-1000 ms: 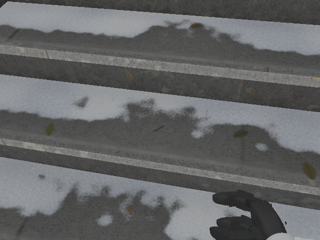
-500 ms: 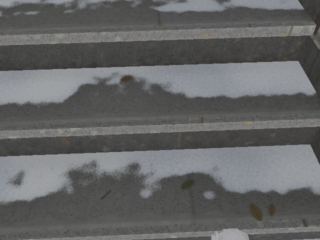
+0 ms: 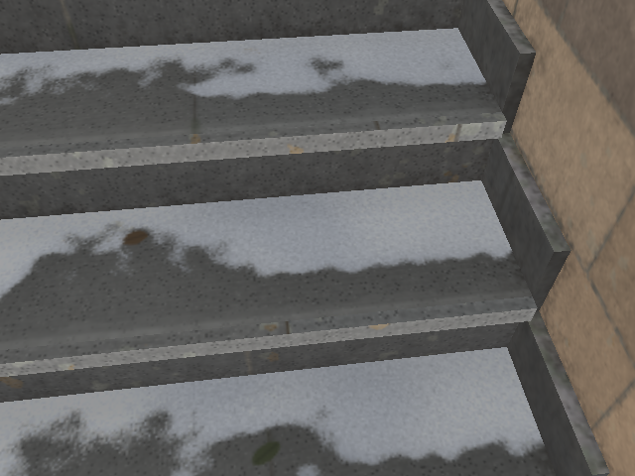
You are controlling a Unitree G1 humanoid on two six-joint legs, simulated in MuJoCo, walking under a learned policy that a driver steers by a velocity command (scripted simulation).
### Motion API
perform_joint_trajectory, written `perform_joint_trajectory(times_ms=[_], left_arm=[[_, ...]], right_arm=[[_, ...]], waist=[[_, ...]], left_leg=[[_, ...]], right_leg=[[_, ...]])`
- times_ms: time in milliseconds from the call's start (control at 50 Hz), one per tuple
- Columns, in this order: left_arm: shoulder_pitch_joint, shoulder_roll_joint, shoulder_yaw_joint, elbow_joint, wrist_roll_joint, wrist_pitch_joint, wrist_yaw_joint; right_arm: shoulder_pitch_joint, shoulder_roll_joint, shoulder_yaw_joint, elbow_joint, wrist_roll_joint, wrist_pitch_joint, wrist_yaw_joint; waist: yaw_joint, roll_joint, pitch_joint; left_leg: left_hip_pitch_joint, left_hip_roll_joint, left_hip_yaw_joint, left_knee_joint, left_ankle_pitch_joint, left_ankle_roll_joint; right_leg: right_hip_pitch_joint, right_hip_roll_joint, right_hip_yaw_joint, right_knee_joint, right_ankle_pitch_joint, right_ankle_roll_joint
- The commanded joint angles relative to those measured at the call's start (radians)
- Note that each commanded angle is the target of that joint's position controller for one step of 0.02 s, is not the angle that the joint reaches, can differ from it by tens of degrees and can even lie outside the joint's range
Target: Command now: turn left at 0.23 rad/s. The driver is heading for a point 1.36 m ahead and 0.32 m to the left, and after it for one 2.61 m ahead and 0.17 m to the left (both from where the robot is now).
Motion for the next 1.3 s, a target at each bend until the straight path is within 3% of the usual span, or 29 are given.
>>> perform_joint_trajectory(times_ms=[20,80,120,220,240,280,360,500,620,660,700,740,760,840,920,940,960,980,1000,1040,1080,1120,1140,1160,1180,1200,1220,1240,1300], left_arm=[[-0.241,0.019,-0.020,-0.141,-0.015,-0.046,-0.030],[-0.150,0.227,0.088,-0.118,0.012,-0.028,0.018],[-0.131,0.160,0.088,-0.123,0.021,-0.033,0.031],[-0.210,0.137,0.094,-0.174,-0.014,-0.003,0.044],[-0.153,0.085,0.084,-0.173,-0.017,0.007,0.034],[-0.329,0.120,0.103,-0.320,-0.001,-0.009,0.045],[-0.132,0.172,0.114,-0.282,0.045,0.024,0.084],[-0.098,0.144,0.110,-0.369,0.020,0.015,0.105],[0.135,0.148,0.105,-0.378,0.041,0.012,0.011],[0.199,0.159,0.113,-0.398,0.039,0.013,0.006],[0.270,0.175,0.128,-0.396,0.029,0.011,0.023],[0.368,0.291,0.144,-0.370,0.019,-0.003,0.026],[0.319,0.277,0.138,-0.377,0.035,-0.005,0.016],[0.512,0.038,0.022,-0.189,0.091,0.031,0.000],[0.732,0.024,0.001,0.037,0.102,0.041,-0.019],[0.633,0.073,0.060,-0.010,0.011,-0.020,0.078],[0.561,0.086,0.054,0.000,0.002,-0.045,0.096],[0.632,0.035,0.011,0.102,0.130,-0.007,0.013],[0.671,-0.012,0.000,0.135,0.170,0.002,-0.015],[0.629,-0.017,-0.003,0.120,0.123,0.016,-0.059],[0.610,0.024,-0.012,0.140,0.071,-0.015,-0.102],[0.613,0.187,0.037,0.146,0.040,-0.057,-0.115],[0.561,0.256,0.071,0.115,0.012,-0.071,-0.094],[0.567,0.238,0.085,0.148,0.040,-0.056,-0.081],[0.768,0.036,0.030,0.134,0.129,-0.047,-0.094],[0.648,0.097,0.084,0.141,0.050,-0.015,-0.097],[0.517,0.058,0.099,0.137,0.024,-0.009,-0.093],[0.418,-0.003,0.090,0.103,0.014,-0.020,-0.074],[0.259,-0.079,0.043,0.049,0.024,0.023,-0.050]], right_arm=[[0.066,-0.055,-0.023,0.007,-0.004,-0.009,0.007],[-0.082,-0.040,-0.019,-0.098,-0.032,-0.055,0.003],[-0.024,-0.029,-0.018,-0.138,-0.042,-0.061,-0.012],[-0.015,-0.023,-0.039,-0.152,-0.008,-0.079,0.021],[-0.007,-0.043,-0.049,-0.139,-0.028,-0.072,0.016],[0.070,-0.158,-0.081,-0.113,0.021,-0.077,-0.004],[-0.056,-0.117,-0.038,-0.197,-0.037,-0.065,-0.002],[0.047,-0.102,-0.024,-0.270,-0.026,-0.043,-0.001],[-0.164,-0.147,-0.046,-0.368,-0.039,-0.051,0.032],[-0.130,-0.147,-0.053,-0.345,0.004,-0.053,0.026],[-0.107,-0.098,-0.048,-0.332,0.001,-0.044,0.035],[-0.095,-0.013,-0.023,-0.337,-0.047,-0.050,0.048],[-0.113,-0.069,-0.035,-0.323,-0.052,-0.060,0.049],[-0.264,-0.030,-0.008,-0.304,-0.049,-0.047,0.031],[-0.360,0.072,0.061,-0.362,-0.055,-0.045,0.044],[-0.505,0.168,0.084,-0.492,-0.102,-0.019,0.046],[-0.505,0.158,0.089,-0.521,-0.079,-0.004,0.047],[-0.439,0.097,0.123,-0.447,-0.029,-0.017,0.048],[-0.451,0.106,0.133,-0.451,-0.027,-0.023,0.041],[-0.686,0.079,0.145,-0.511,-0.107,0.002,0.055],[-0.812,0.138,0.161,-0.553,-0.066,0.045,0.098],[-0.615,0.019,0.127,-0.487,-0.031,0.060,0.098],[-0.389,-0.040,0.102,-0.384,-0.057,0.064,0.087],[-0.127,-0.048,0.079,-0.305,-0.103,0.069,0.062],[0.168,-0.048,0.085,-0.184,-0.048,0.045,0.069],[0.396,-0.124,0.044,-0.113,-0.077,0.057,0.059],[0.364,-0.172,0.021,-0.035,-0.070,0.014,0.053],[0.192,-0.164,0.018,-0.022,-0.024,-0.018,0.051],[-0.128,0.179,0.094,-0.009,-0.056,-0.016,0.058]], waist=[[-0.088,-0.020,-0.035],[0.033,-0.162,0.009],[0.003,-0.117,0.043],[-0.062,-0.055,0.070],[-0.047,0.004,0.036],[-0.126,0.183,0.082],[-0.033,-0.037,-0.028],[-0.058,0.035,-0.050],[-0.014,0.033,-0.022],[0.007,0.059,0.007],[0.028,0.050,0.006],[0.055,-0.218,0.016],[0.045,-0.209,0.088],[0.104,-0.084,0.099],[0.148,-0.125,0.127],[0.064,0.016,0.236],[0.029,0.038,0.268],[0.084,-0.214,0.079],[0.060,-0.211,0.164],[0.077,-0.110,0.100],[0.005,-0.257,0.099],[-0.087,-0.291,-0.057],[-0.124,-0.280,-0.159],[-0.209,-0.198,-0.294],[-0.177,0.229,-0.681],[-0.265,0.252,-0.540],[-0.226,0.176,-0.218],[-0.149,0.112,-0.104],[0.021,-0.117,-0.112]], left_leg=[[0.144,0.087,0.030,-0.321,-0.228,-0.093],[0.336,0.042,0.189,-0.558,-0.290,-0.083],[0.315,0.081,0.148,-0.554,-0.266,-0.009],[0.516,0.019,0.222,-1.064,-0.157,0.125],[0.595,0.028,0.161,-1.131,-0.075,0.166],[0.698,0.249,-0.388,-1.316,-0.272,0.401],[0.669,0.171,-0.327,-1.219,-0.305,0.318],[0.814,0.146,-0.297,-1.281,-0.136,0.353],[0.471,0.091,-0.227,-1.271,-0.248,0.340],[0.515,0.132,-0.314,-1.240,-0.363,0.361],[0.468,0.073,-0.303,-1.107,-0.419,0.302],[-0.023,-0.157,-0.084,-0.672,-0.428,0.138],[-0.208,-0.097,-0.087,-0.388,-0.414,0.113],[-0.395,-0.079,0.015,0.072,-0.129,0.182],[-0.857,-0.050,0.048,0.676,-0.415,0.296],[-0.751,0.008,0.146,0.626,-0.439,0.182],[-0.697,0.010,0.186,0.566,-0.420,0.150],[-0.856,0.046,0.084,0.548,-0.404,0.302],[-0.915,0.091,0.086,0.480,-0.374,0.363],[-0.346,0.119,0.286,0.058,-0.127,0.342],[0.168,0.000,0.382,0.047,-0.271,0.240],[0.300,-0.090,0.391,-0.308,-0.232,0.216],[0.442,-0.118,0.375,-0.480,-0.171,0.216],[0.769,-0.040,0.182,-0.643,0.074,0.251],[1.363,0.270,-0.416,-0.842,0.307,0.472],[1.124,0.367,-0.817,-1.138,0.037,0.500],[0.824,0.334,-0.715,-1.194,-0.208,0.389],[0.681,0.317,-0.582,-1.155,-0.233,0.374],[0.518,0.315,-0.221,-1.153,-0.013,0.314]], right_leg=[[0.137,-0.222,0.257,-0.457,-0.252,-0.057],[0.232,-0.288,0.238,-0.504,-0.184,-0.104],[0.301,-0.394,0.294,-0.523,-0.219,-0.164],[0.414,-0.312,0.166,-0.424,-0.169,-0.087],[0.415,-0.287,0.120,-0.311,-0.151,-0.037],[0.069,-0.022,0.020,0.018,-0.123,0.109],[-0.166,-0.010,0.332,0.662,-0.058,0.141],[-0.187,-0.029,0.236,0.281,-0.091,0.234],[0.290,-0.023,0.152,0.057,-0.081,0.157],[0.347,-0.039,0.166,-0.163,-0.130,0.128],[0.552,-0.058,0.224,-0.372,-0.102,0.041],[0.840,-0.341,0.863,-0.590,-0.392,-0.309],[0.795,-0.465,1.070,-0.665,-0.471,-0.394],[0.750,-0.275,0.579,-0.562,-0.111,-0.238],[0.908,-0.349,0.579,-0.553,0.119,-0.265],[0.785,-0.331,0.562,-0.603,0.122,-0.184],[0.647,-0.287,0.527,-0.660,0.072,-0.156],[0.776,-0.257,0.463,-0.593,0.001,-0.167],[0.726,-0.243,0.445,-0.614,-0.062,-0.129],[0.254,-0.228,0.392,-0.855,0.024,-0.178],[-0.052,-0.275,0.352,-0.957,0.549,-0.244],[0.351,-0.256,0.277,-0.729,1.590,-0.163],[0.543,-0.272,0.269,-0.574,1.776,-0.091],[0.461,-0.266,0.302,-0.263,1.525,-0.020],[0.062,-0.098,0.360,0.046,0.483,-0.008],[-0.011,0.050,0.501,0.610,0.226,0.005],[-0.179,0.045,0.532,0.960,0.324,-0.012],[-0.284,0.030,0.483,1.128,0.302,-0.006],[-0.345,-0.069,0.418,1.199,0.268,-0.121]])
Velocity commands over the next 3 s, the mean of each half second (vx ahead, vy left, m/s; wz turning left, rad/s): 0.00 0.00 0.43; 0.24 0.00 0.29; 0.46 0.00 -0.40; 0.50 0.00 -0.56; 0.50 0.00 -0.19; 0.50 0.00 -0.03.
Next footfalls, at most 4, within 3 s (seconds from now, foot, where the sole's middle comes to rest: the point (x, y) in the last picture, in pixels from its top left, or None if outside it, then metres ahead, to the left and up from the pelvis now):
0.22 left None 0.07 0.13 -0.72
0.72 right None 0.14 -0.08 -0.72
1.14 left None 0.39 0.32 -0.55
1.64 right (234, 283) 0.69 0.20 -0.38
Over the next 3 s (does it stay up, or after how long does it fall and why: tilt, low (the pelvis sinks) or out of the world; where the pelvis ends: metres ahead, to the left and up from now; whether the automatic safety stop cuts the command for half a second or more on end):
stays up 1.30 0.28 0.73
